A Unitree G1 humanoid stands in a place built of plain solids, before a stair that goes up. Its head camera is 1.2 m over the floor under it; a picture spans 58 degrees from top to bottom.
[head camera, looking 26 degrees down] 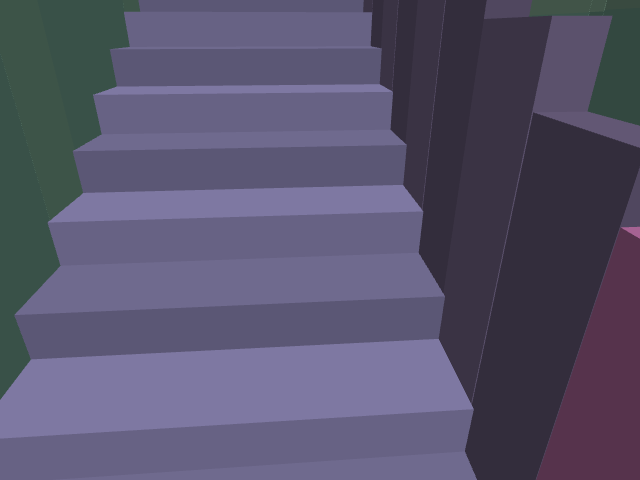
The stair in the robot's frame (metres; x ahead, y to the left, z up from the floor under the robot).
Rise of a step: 0.16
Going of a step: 0.28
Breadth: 1.24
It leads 4 degrees to the left of straight ahead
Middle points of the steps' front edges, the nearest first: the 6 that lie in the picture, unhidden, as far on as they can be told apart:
0.76 0.22 0.32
1.04 0.24 0.48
1.33 0.26 0.64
1.61 0.28 0.80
1.89 0.31 0.96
2.17 0.33 1.12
